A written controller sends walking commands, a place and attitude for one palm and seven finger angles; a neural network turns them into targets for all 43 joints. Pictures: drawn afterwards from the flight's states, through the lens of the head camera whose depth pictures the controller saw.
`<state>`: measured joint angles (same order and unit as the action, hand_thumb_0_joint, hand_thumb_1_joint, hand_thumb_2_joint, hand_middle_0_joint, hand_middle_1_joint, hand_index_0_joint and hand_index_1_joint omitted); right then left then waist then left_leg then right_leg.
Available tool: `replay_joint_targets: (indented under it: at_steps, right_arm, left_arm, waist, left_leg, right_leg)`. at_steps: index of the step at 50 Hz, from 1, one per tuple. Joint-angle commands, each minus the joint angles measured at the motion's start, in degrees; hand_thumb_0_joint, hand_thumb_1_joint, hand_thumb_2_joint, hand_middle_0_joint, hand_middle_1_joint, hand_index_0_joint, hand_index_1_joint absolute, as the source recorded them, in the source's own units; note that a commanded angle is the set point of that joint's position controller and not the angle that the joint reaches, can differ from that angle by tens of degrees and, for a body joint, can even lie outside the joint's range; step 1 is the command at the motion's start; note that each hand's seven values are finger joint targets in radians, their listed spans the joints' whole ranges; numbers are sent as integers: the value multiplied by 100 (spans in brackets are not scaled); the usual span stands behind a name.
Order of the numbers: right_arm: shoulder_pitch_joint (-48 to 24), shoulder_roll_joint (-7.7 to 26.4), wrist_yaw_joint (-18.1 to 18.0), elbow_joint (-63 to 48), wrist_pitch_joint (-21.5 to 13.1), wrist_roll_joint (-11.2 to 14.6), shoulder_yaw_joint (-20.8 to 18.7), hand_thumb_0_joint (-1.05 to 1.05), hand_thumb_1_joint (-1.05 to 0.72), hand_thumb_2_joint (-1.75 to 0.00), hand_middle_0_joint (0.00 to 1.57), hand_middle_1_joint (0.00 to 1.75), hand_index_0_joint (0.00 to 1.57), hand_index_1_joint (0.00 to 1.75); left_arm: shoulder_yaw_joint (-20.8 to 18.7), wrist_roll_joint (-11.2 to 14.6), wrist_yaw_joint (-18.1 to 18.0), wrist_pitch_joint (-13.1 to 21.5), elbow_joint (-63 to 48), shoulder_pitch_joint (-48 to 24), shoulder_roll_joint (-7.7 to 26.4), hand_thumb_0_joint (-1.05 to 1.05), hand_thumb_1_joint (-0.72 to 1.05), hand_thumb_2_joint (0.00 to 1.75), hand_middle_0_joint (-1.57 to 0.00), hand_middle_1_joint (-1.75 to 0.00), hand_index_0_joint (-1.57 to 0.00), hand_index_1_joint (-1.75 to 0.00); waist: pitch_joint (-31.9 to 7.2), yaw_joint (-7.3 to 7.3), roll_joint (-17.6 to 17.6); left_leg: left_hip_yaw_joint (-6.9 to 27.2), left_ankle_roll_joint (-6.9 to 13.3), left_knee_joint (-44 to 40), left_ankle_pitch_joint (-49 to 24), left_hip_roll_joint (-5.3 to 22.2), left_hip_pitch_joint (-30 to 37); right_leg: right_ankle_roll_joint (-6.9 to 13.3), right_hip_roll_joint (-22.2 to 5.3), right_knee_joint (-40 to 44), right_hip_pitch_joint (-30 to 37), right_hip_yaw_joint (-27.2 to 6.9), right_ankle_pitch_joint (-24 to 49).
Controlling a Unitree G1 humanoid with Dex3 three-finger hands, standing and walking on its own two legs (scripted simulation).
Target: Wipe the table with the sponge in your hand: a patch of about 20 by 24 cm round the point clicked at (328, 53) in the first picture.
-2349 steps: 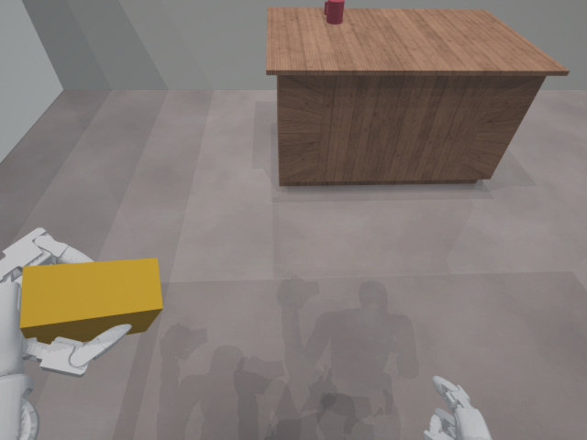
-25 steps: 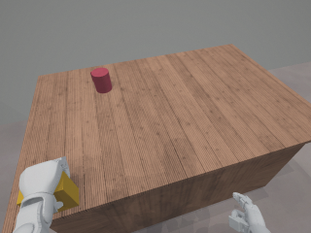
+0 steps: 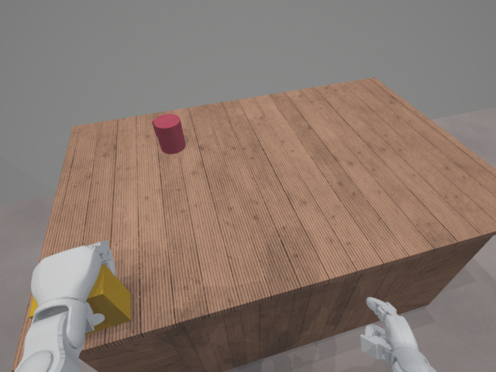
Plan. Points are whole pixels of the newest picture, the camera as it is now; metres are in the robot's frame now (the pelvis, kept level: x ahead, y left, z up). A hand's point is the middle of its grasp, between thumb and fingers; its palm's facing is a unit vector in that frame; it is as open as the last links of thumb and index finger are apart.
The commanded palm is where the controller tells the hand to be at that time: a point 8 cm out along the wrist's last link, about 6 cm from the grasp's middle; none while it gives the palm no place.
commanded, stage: lift the sponge slowly off the table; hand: left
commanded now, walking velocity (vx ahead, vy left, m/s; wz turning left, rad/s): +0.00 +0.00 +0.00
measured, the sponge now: (91, 307) +0.19 +0.31 -0.02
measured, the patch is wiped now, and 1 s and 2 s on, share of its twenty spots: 1.00 1.00 1.00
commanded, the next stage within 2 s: bring the sponge back beside the body in 1.10 s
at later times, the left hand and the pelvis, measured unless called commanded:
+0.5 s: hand (71, 278) +0.20 +0.32 +0.06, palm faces -0.01 -0.10 -0.99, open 9.2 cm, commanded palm +0.17 +0.32 +0.13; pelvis +0.00 -0.01 +0.00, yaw +0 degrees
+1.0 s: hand (55, 268) +0.20 +0.32 +0.10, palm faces +0.07 -0.10 -0.99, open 9.2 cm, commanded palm +0.17 +0.32 +0.16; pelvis -0.01 +0.00 +0.00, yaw +0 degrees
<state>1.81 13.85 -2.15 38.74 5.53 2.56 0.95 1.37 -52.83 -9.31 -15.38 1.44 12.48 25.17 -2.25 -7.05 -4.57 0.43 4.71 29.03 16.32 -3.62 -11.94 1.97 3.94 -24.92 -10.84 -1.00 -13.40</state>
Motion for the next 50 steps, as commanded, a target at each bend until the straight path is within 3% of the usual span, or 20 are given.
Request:
replay_joint_targets:
  at_steps: [1, 4, 8, 12, 13, 17, 18, 22, 23, 29, 33, 34, 35, 37, 38, 42, 45, 47, 48, 50]
  right_arm:
    - [-1153, 716, -64, -978, -279, -28, -205, 0, -90, -90, 20, 30, 20, 30]
    - [-1152, 718, -72, -944, -266, -38, -187, 0, -90, -90, 20, 30, 20, 30]
    - [-1167, 719, -97, -942, -282, -17, -183, 0, -90, -90, 20, 30, 20, 30]
    - [-1190, 736, -120, -961, -320, -21, -168, 0, -90, -90, 20, 30, 20, 30]
    - [-1126, 727, -128, -930, -319, -18, -191, 0, -90, -90, 20, 30, 20, 30]
    - [-1149, 761, -160, -927, -362, -33, -182, 0, -90, -90, 20, 30, 20, 30]
    - [-1121, 737, -157, -932, -365, -20, -186, 0, -90, -90, 20, 30, 20, 30]
    - [-1134, 781, -149, -923, -345, -45, -191, 0, -90, -90, 20, 30, 20, 30]
    - [-1135, 744, -137, -946, -345, -33, -188, 0, -90, -90, 20, 30, 20, 30]
    - [-1169, 770, -93, -983, -351, -23, -194, 0, -90, -90, 20, 30, 20, 30]
    - [-1216, 771, -88, -1016, -344, -2, -167, 0, -90, -90, 20, 30, 20, 30]
    - [-1223, 788, -95, -1016, -333, -16, -160, 0, -90, -90, 20, 30, 20, 30]
    - [-1214, 798, -97, -1003, -317, -6, -168, 0, -90, -90, 20, 30, 20, 30]
    - [-1268, 785, -104, -1042, -351, -28, -146, 0, -90, -90, 20, 30, 20, 30]
    - [-1246, 747, -96, -1041, -337, -20, -145, 0, -90, -90, 20, 30, 20, 30]
    - [-1323, 751, -81, -1068, -337, -33, -101, 0, -90, -90, 20, 30, 20, 30]
    - [-1313, 775, -81, -1024, -263, -2, -93, 0, -90, -90, 20, 30, 20, 30]
    - [-1384, 761, -87, -1069, -327, -19, -61, 0, -90, -90, 20, 30, 20, 30]
    - [-1376, 727, -82, -1076, -322, -7, -59, 0, -90, -90, 20, 30, 20, 30]
    - [-1342, 769, -85, -1039, -277, -4, -55, 0, -90, -90, 20, 30, 20, 30]
  left_arm:
    - [-938, -84, -117, 30, -1242, -1070, 1456, 0, 10, 130, -120, -160, -120, -160]
    - [-1001, -101, -72, 22, -1119, -950, 1506, 0, 10, 130, -120, -160, -120, -160]
    - [-979, -11, 16, 37, -1180, -1134, 1538, 0, 10, 130, -120, -160, -120, -160]
    - [-1051, 43, 131, 92, -1356, -1199, 1644, 0, 10, 130, -120, -160, -120, -160]
    - [-1091, 66, 149, 98, -1214, -1082, 1680, 0, 10, 130, -120, -160, -120, -160]
    - [-1214, 75, 239, 206, -1315, -1238, 1841, 0, 10, 130, -120, -160, -120, -160]
    - [-1101, 108, 251, 221, -1255, -1212, 1713, 0, 10, 130, -120, -160, -120, -160]
    - [-1549, 100, 255, 292, -1402, -1062, 2133, 0, 10, 130, -120, -160, -120, -160]
    - [-1321, 123, 267, 298, -1460, -1063, 1894, 0, 10, 130, -120, -160, -120, -160]
    - [-1301, 221, 327, 151, -1639, -842, 1819, 0, 10, 130, -120, -160, -120, -160]
    - [-1232, 226, 392, 28, -1773, -1070, 1834, 0, 10, 130, -120, -160, -120, -160]
    - [-1285, 227, 416, -15, -1709, -1001, 1877, 0, 10, 130, -120, -160, -120, -160]
    - [-1225, 201, 437, -10, -1819, -1189, 1898, 0, 10, 130, -120, -160, -120, -160]
    - [-1422, 187, 440, -11, -1992, -1210, 2092, 0, 10, 130, -120, -160, -120, -160]
    - [-1316, 222, 458, -30, -1903, -1010, 1944, 0, 10, 130, -120, -160, -120, -160]
    - [-1419, 216, 524, -57, -2165, -1138, 2092, 0, 10, 130, -120, -160, -120, -160]
    - [-1235, 217, 612, -141, -2087, -1351, 1998, 0, 10, 130, -120, -160, -120, -160]
    - [-1385, 225, 620, -158, -2247, -1469, 2151, 0, 10, 130, -120, -160, -120, -160]
    - [-1196, 245, 644, -177, -2215, -1373, 1959, 0, 10, 130, -120, -160, -120, -160]
    - [-1197, 241, 715, -235, -2152, -1419, 2026, 0, 10, 130, -120, -160, -120, -160]
  waist:
    - [-840, 13, 30]
    - [-787, -24, 134]
    - [-642, 57, -9]
    - [-778, 20, -191]
    - [-647, 48, -24]
    - [-753, 17, -65]
    - [-642, 74, 37]
    - [-897, -66, -96]
    - [-799, 10, -73]
    - [-696, -31, -177]
    - [-648, 27, -37]
    - [-613, -25, 28]
    - [-641, 42, 8]
    - [-810, -50, -66]
    - [-705, -20, 24]
    - [-762, -64, -224]
    - [-493, 54, -135]
    - [-703, -46, -258]
    - [-590, 14, -241]
    - [-578, 44, -168]
  left_leg:
    - [754, -251, -588, -1593, 288, 311]
    - [694, -211, -568, -1608, 233, 331]
    - [662, -176, -604, -1458, 227, 365]
    - [697, -149, -616, -1480, 210, 486]
    - [684, -149, -624, -1458, 216, 430]
    - [681, -119, -606, -1431, 188, 523]
    - [663, -130, -619, -1428, 201, 483]
    - [685, -140, -605, -1602, 172, 509]
    - [666, -163, -627, -1653, 197, 492]
    - [751, -206, -696, -1736, 253, 547]
    - [783, -212, -761, -1610, 290, 497]
    - [792, -207, -774, -1628, 274, 508]
    - [789, -223, -796, -1622, 301, 515]
    - [785, -180, -748, -1671, 264, 596]
    - [760, -188, -768, -1655, 267, 576]
    - [799, -194, -793, -1685, 283, 635]
    - [825, -244, -884, -1611, 330, 590]
    - [860, -216, -895, -1587, 321, 640]
    - [848, -232, -907, -1639, 328, 645]
    - [836, -245, -925, -1620, 336, 653]
  right_leg:
    - [406, -54, 340, 436, -590, 1051]
    - [381, -102, 401, 512, -567, 1188]
    - [373, -110, 501, 440, -592, 1013]
    - [375, -118, 537, 550, -597, 1017]
    - [370, -117, 563, 501, -593, 967]
    - [363, -132, 606, 569, -637, 985]
    - [356, -135, 619, 496, -619, 971]
    - [374, -157, 540, 775, -673, 1262]
    - [362, -156, 543, 686, -623, 1278]
    - [361, -148, 580, 640, -536, 1208]
    - [350, -143, 587, 612, -535, 994]
    - [355, -148, 617, 646, -531, 1032]
    - [340, -151, 613, 624, -528, 996]
    - [364, -142, 581, 786, -574, 1109]
    - [348, -160, 607, 747, -565, 1086]
    - [368, -148, 608, 834, -569, 1101]
    - [348, -142, 696, 646, -516, 913]
    - [382, -125, 651, 805, -548, 919]
    - [366, -138, 667, 742, -507, 921]
    - [356, -145, 716, 721, -504, 905]
